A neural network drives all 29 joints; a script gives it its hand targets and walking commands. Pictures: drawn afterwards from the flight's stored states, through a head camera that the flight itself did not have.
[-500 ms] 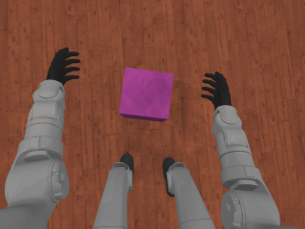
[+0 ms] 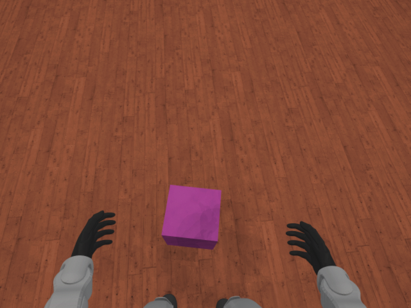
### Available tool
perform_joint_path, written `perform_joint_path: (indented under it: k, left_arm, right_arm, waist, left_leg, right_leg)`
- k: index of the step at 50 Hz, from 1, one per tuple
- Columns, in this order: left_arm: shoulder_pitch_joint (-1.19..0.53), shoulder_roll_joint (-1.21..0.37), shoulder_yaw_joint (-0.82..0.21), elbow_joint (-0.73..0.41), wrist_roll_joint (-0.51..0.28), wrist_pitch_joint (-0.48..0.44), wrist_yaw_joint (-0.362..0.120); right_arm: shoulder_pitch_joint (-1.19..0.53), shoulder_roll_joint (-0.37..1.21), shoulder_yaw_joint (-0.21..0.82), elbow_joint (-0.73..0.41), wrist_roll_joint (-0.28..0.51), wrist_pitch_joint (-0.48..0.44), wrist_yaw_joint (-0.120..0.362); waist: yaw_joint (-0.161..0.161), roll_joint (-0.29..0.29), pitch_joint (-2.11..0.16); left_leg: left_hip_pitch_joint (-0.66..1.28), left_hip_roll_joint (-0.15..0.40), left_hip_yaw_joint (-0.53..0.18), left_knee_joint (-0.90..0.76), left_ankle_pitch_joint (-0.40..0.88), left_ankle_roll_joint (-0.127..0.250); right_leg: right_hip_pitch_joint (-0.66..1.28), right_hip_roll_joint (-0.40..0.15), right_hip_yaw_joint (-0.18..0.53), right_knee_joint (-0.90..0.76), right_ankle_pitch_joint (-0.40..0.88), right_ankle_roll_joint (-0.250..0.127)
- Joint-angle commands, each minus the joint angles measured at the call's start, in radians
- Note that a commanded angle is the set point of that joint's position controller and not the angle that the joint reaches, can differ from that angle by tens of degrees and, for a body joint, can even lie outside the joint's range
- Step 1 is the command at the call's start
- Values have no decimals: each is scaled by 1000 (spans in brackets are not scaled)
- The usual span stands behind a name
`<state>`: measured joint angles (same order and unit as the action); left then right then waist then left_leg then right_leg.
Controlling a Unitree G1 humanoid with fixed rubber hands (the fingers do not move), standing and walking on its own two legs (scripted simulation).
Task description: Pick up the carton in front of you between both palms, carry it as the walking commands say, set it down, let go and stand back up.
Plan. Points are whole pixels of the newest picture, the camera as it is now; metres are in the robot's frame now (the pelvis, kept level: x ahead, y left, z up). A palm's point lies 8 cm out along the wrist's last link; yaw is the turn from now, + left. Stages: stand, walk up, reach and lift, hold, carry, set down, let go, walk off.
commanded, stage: let go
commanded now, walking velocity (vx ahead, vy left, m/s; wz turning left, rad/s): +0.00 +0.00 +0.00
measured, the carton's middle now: (192, 219) +0.42 +0.01 -0.64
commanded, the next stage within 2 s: stand in 0.58 s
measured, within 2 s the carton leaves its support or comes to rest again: neither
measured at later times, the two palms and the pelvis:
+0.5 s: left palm (69, 294) +0.16 +0.23 -0.05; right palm (328, 275) +0.16 -0.23 -0.06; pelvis +0.00 +0.00 +0.01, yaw -1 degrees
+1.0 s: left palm out of the picture +0.13 +0.31 -0.07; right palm (345, 278) +0.16 -0.27 -0.08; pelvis +0.02 +0.01 +0.01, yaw +0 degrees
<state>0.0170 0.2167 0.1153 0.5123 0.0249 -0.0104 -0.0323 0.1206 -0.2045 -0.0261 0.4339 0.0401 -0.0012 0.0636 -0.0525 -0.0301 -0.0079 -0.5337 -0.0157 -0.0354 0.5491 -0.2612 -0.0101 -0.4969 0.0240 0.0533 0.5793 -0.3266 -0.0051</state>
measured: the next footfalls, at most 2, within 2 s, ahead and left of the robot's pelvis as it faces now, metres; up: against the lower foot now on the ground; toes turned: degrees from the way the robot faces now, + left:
none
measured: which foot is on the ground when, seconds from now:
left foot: down 0.00-1.00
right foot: down 0.00-1.00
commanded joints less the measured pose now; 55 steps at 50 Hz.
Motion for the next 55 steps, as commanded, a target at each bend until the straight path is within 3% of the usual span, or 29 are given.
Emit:
perform_joint_path:
  k: [1, 2, 4, 5, 6, 7, 8, 10, 11, 12, 15, 17, 18, 19, 21, 24, 25, 27, 30, 31, 33, 35, 37, 40, 41, 45, 46, 51, 55]
  left_arm:
    - [152, 97, 32, -106, 16, 7, -14]
    - [196, 59, -2, -101, 6, 17, -11]
    - [180, 74, -23, -121, 0, 16, -6]
    - [173, 93, -24, -181, -6, 6, -13]
    - [141, 91, -35, -160, 1, 12, -8]
    - [164, 94, -18, -161, 3, 24, -10]
    - [172, 39, -68, -169, -20, 38, -17]
    - [165, 88, -8, -192, 17, 65, -29]
    - [200, 104, -16, -158, -7, 75, -40]
    - [150, 105, -23, -212, 4, 85, -46]
    - [248, 97, 5, -170, 5, 101, -38]
    - [183, 92, -28, -199, -7, 109, -38]
    - [227, 114, 4, -185, -2, 110, -37]
    - [163, 78, -32, -216, -2, 100, -54]
    - [175, 82, -27, -223, 2, 123, -50]
    - [147, 72, -24, -159, -2, 98, -22]
    - [174, 67, -54, -133, -40, 99, -12]
    - [167, 109, -21, -149, 4, 93, -4]
    - [130, 24, -67, -194, -13, 100, -6]
    - [189, 245, 11, -27, 25, 74, 30]
    - [183, 257, -2, -10, 27, 60, 50]
    - [141, 220, -14, 7, 30, 26, 47]
    - [161, 211, -17, 37, 25, 17, 35]
    - [162, 214, -30, 70, 17, 6, 35]
    - [147, 226, -34, 72, 10, 15, 39]
    - [190, 256, -27, 118, 0, 10, 52]
    - [156, 259, -40, 129, 22, 14, 47]
    - [169, 295, -32, 185, 19, 4, 54]
    - [162, 285, -39, 203, 3, 15, 61]
  right_arm:
    - [107, -75, 9, -111, 12, -6, -5]
    - [110, -88, 0, -107, 3, 6, 1]
    - [104, -91, -28, -92, 8, 2, 5]
    - [79, -127, -45, -117, -29, -1, 0]
    - [116, -93, -9, -76, -4, 12, 10]
    - [91, -132, -18, -82, -10, 13, 11]
    - [49, -108, -28, -141, -19, 23, 12]
    - [46, -91, -9, -124, -18, 46, 13]
    - [67, -91, -1, -101, -35, 54, 7]
    - [81, -89, -23, -54, -23, 60, 5]
    - [126, -109, -46, -57, -39, 93, 0]
    - [63, -98, -64, -125, -48, 87, 5]
    - [57, -138, -47, -93, -59, 102, 6]
    - [51, -136, -33, -109, -67, 106, -5]
    - [38, -77, -24, -97, -55, 109, 5]
    - [27, -97, -3, -113, -91, 185, -41]
    - [36, -109, -18, -130, -98, 185, -41]
    - [62, -95, -13, -146, -98, 201, -56]
    - [10, -54, 1, -160, -85, 200, -59]
    - [50, -222, -43, 15, -67, 118, -86]
    - [39, -203, -49, 18, -72, 62, -92]
    - [10, -204, -38, 67, -80, 24, -88]
    - [-4, -216, -40, 88, -84, 13, -75]
    - [4, -227, -32, 142, -72, 2, -87]
    - [11, -245, -39, 140, -68, 0, -83]
    - [20, -268, -33, 206, -78, -6, -89]
    - [34, -285, -34, 219, -71, -6, -90]
    - [6, -294, -26, 269, -75, -2, -91]
    - [-7, -272, -11, 306, -68, -10, -92]
  waist:
    - [60, 25, -240]
    - [67, 22, -174]
    - [9, 24, -133]
    - [46, 73, -181]
    - [10, -8, -105]
    - [51, 66, -87]
    - [38, -15, -67]
    - [61, 38, -6]
    - [66, -52, 37]
    - [35, 32, 59]
    - [54, 26, -3]
    - [5, -60, 35]
    - [45, 1, 60]
    - [19, -64, 59]
    - [55, 31, 19]
    - [65, -11, 20]
    - [41, -56, 8]
    - [34, 4, 9]
    - [62, 31, -19]
    - [61, 140, 6]
    - [49, 46, -22]
    - [53, 68, 18]
    - [61, 90, 12]
    - [76, -12, -61]
    - [49, 63, -43]
    - [71, -5, -100]
    - [44, 49, -64]
    - [44, 66, -70]
    - [61, -7, -14]
  left_leg:
    - [410, -32, 28, -69, 360, 10]
    - [401, -27, 28, -107, 340, -4]
    - [448, -14, 19, -124, 391, 8]
    - [450, -19, 19, -115, 393, -3]
    - [475, -9, 17, -138, 319, 12]
    - [453, -12, 30, -143, 306, -1]
    - [484, -13, 20, -146, 248, 6]
    - [485, -22, 48, -143, 169, -5]
    - [499, -26, 47, -133, 158, -5]
    - [542, -30, 44, -146, 200, -3]
    - [503, -23, 49, -158, 213, -9]
    - [521, -25, 42, -163, 226, 5]
    - [510, -20, 44, -169, 249, 2]
    - [515, -36, 71, -139, 189, -7]
    - [543, -29, 62, -138, 192, -10]
    - [486, -32, 62, -118, 276, -5]
    - [543, -24, 51, -122, 293, 3]
    - [565, -21, 49, -116, 307, 5]
    - [548, -21, 38, -140, 306, -3]
    - [389, 41, -9, -76, 214, -9]
    - [422, 51, -9, -57, 78, 7]
    - [341, 75, -62, -110, 0, 20]
    - [338, 77, -65, -91, 65, 25]
    - [383, 82, -58, -62, 234, 17]
    - [397, 87, -32, -42, 291, 15]
    - [445, 91, -71, -26, 418, 35]
    - [428, 115, -86, -55, 425, 34]
    - [431, 85, -59, -69, 340, 25]
    - [417, 91, -92, -94, 326, 44]
  right_leg:
    - [244, -10, 0, -152, 468, 53]
    - [264, 4, -4, -149, 439, 50]
    - [210, 4, -7, -169, 476, 43]
    - [261, 5, 6, -168, 466, 37]
    - [230, 9, -9, -175, 389, 49]
    - [252, 0, 3, -206, 343, 42]
    - [243, 15, -17, -193, 294, 38]
    - [258, -5, -4, -237, 165, 28]
    - [241, -8, -7, -245, 122, 25]
    - [197, -6, -10, -252, 173, 29]
    - [332, -5, -1, -213, 309, 39]
    - [316, 13, -24, -222, 292, 43]
    - [313, 10, -11, -213, 303, 40]
    - [323, 15, -15, -224, 268, 50]
    - [345, 2, -8, -214, 222, 36]
    - [360, 29, -9, -183, 272, 45]
    - [296, 41, -15, -168, 281, 46]
    - [315, 31, -16, -180, 310, 45]
    - [333, 26, -23, -179, 284, 32]
    - [263, -54, 19, -162, 243, 35]
    - [229, -67, 44, -189, 119, 15]
    - [214, -51, 35, -179, 70, 19]
    - [240, -65, 31, -174, 126, 15]
    - [281, -70, 30, -142, 240, 7]
    - [254, -69, 42, -136, 308, 7]
    - [297, -72, 23, -110, 408, 9]
    - [293, -76, 17, -100, 365, 7]
    - [317, -101, 69, -145, 353, -5]
    - [308, -91, 56, -160, 332, 2]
